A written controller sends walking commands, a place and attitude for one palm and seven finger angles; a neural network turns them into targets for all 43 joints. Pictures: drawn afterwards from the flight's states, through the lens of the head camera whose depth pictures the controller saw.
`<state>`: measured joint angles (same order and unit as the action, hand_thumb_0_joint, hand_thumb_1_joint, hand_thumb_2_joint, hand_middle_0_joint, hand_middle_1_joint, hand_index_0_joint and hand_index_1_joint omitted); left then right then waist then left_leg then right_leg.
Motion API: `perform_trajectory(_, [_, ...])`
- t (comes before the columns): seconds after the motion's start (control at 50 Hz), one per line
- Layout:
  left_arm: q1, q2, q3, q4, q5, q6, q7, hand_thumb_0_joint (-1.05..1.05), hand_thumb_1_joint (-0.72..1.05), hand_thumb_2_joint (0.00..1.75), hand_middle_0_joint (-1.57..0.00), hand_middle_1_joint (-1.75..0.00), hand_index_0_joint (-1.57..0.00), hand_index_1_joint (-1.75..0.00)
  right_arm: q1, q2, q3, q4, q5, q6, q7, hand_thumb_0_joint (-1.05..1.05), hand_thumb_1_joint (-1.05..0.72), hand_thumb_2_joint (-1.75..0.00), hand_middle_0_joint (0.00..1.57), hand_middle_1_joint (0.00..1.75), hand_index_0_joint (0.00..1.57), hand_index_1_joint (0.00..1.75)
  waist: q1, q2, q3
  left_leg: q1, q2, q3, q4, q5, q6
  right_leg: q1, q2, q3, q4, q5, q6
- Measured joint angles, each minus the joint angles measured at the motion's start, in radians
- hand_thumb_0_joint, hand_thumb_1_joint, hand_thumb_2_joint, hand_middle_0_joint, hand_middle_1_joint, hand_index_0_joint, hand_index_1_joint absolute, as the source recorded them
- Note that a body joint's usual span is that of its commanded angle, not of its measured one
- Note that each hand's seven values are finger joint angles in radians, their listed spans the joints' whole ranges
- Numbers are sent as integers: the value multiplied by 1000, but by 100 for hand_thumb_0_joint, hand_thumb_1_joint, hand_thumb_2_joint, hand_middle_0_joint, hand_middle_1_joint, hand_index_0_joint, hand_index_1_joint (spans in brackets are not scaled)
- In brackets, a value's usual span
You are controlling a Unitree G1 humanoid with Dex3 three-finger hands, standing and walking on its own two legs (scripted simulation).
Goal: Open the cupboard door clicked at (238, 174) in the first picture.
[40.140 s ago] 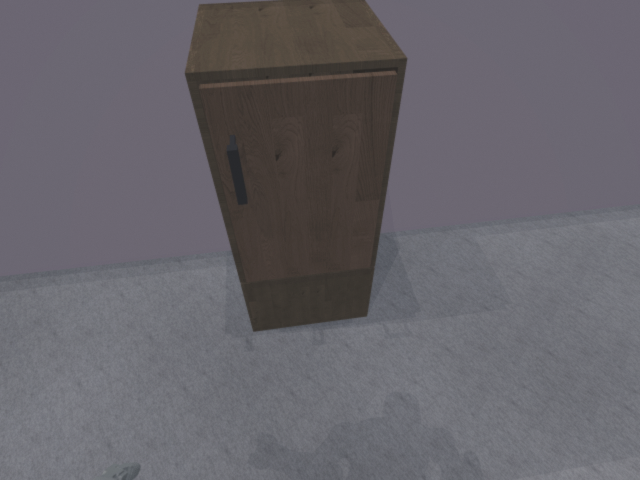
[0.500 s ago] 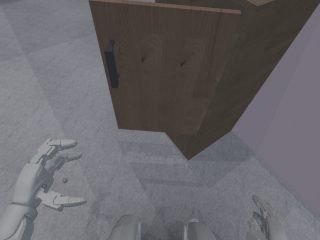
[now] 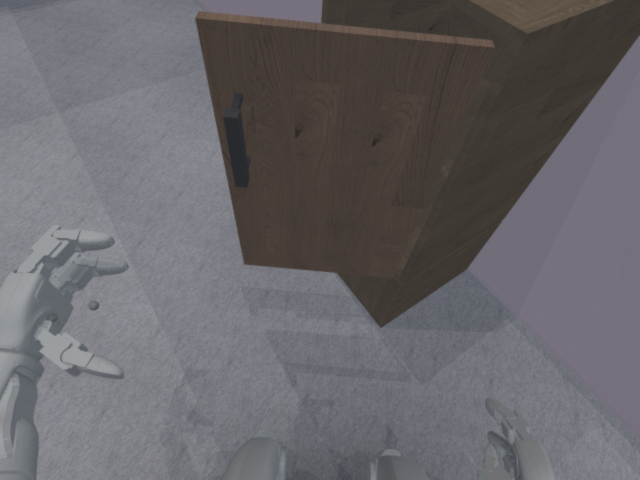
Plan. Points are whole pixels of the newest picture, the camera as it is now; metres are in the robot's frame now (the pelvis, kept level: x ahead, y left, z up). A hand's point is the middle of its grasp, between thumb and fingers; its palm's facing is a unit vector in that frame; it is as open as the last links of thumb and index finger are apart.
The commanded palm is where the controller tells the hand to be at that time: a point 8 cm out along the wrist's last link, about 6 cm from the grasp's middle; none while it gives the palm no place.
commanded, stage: raise the hand with hooked fingers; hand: left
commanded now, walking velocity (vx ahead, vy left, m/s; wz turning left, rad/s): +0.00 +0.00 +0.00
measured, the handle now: (240, 142) +0.58 +0.17 +0.05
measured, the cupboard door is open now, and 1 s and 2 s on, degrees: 52 52 52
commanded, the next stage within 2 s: move the hooked fingers beside the handle in 0.50 s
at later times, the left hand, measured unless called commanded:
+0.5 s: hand (123, 301) +0.29 +0.25 +0.06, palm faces -0.01 -1.00 -0.06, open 14.0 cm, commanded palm +0.27 +0.30 +0.06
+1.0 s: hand (153, 254) +0.36 +0.23 +0.06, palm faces -0.03 -1.00 -0.04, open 14.0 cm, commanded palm +0.33 +0.29 +0.05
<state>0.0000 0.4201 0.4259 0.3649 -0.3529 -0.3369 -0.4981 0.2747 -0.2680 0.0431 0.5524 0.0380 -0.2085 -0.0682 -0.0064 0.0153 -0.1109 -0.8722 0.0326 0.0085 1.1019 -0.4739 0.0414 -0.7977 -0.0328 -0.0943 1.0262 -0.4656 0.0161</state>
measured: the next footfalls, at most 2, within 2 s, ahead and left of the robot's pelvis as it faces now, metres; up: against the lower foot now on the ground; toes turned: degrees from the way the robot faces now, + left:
none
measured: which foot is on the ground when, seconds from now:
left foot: down 0.00-1.00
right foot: down 0.00-1.00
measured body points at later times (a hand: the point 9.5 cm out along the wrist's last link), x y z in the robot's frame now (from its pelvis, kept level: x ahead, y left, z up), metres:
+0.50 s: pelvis +0.01 -0.02 +0.00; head +0.08 -0.01 +0.45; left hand +0.29 +0.30 +0.06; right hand +0.16 -0.27 -0.08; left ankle +0.04 +0.09 -0.66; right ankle +0.02 -0.14 -0.66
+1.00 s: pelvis +0.00 -0.02 +0.00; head +0.09 -0.01 +0.44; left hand +0.35 +0.29 +0.06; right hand +0.13 -0.29 -0.09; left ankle +0.04 +0.09 -0.66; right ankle +0.02 -0.14 -0.66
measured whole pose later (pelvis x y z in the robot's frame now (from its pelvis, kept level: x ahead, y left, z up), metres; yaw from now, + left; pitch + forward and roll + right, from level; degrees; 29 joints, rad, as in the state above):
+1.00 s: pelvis +0.00 -0.02 +0.00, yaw -1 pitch +16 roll -2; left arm -0.25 0.45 0.43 0.61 -0.30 -0.32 -0.50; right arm 0.28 -0.28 0.03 0.57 0.04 -0.15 -0.07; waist -0.05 0.02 -0.11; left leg -0.91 0.06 0.01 1.10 -0.47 0.01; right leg -0.86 -0.01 -0.08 1.05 -0.48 -0.01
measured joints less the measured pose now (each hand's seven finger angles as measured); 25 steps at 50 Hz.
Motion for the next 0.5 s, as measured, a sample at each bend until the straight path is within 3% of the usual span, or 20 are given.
perform_trajectory(0.12, [-6, 19, -2, 39, -2, 52, -35, -1, -50, 30, -30, -120, -30, -120, 19, -16, -13, -8, 4, 8, 2, 2, -90, -90, 21, 30, 20, 30, -12, 10, -2, 13, 5, 8, -26, 6, -2, 7, 6, 8, -24, 9, -1])
perform_trajectory(0.28, [4, -12, 11, 32, -11, -11, -9, -1, -50, 30, -30, -120, -30, -120, 26, -20, -23, -9, -3, 12, 11, 2, -90, -90, 21, 30, 20, 30, -15, 0, -3, 10, 9, 11, -27, 1, -10, -4, 9, 12, -13, -1, -9])
perform_trajectory(0.5, [11, -14, -1, 37, -10, -7, -28, -1, -50, 30, -30, -120, -30, -120, 3, -11, -19, -10, 1, 20, 7, 2, -90, -90, 21, 30, 20, 30, -11, 10, -6, 11, 15, 0, -25, -1, -24, -4, 16, 2, -5, -10, -22])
